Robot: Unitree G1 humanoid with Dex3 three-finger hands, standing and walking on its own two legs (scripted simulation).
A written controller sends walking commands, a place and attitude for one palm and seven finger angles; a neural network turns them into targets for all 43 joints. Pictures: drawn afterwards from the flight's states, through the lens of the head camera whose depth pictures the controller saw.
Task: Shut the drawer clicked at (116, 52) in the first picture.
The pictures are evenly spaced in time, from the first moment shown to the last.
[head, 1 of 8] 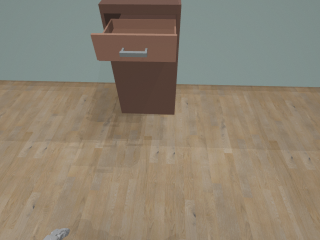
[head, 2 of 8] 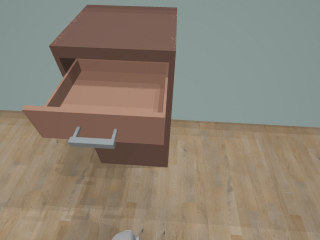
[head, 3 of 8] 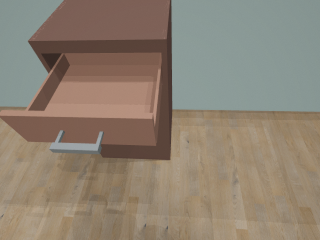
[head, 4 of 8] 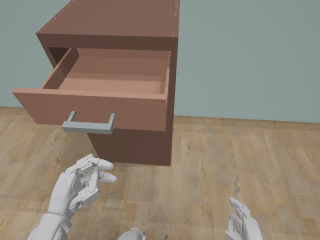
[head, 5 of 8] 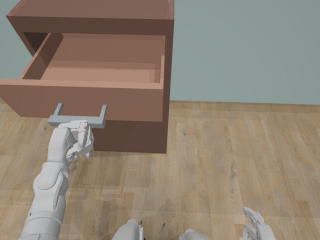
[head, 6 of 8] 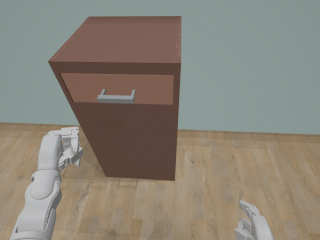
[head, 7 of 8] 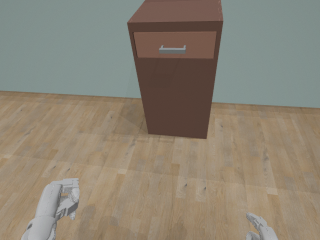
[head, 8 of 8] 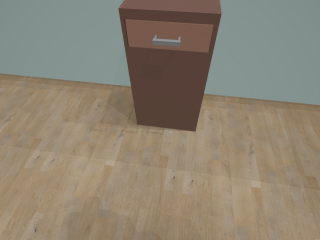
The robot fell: no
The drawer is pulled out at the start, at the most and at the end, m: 0.29 0.29 0.00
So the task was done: yes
